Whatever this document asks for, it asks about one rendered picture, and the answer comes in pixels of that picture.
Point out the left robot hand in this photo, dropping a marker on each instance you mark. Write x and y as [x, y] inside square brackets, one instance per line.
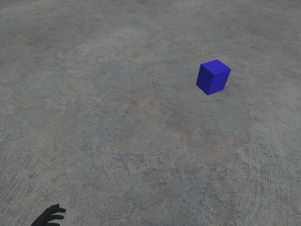
[47, 215]

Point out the carton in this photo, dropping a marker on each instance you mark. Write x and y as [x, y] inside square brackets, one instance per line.
[212, 76]

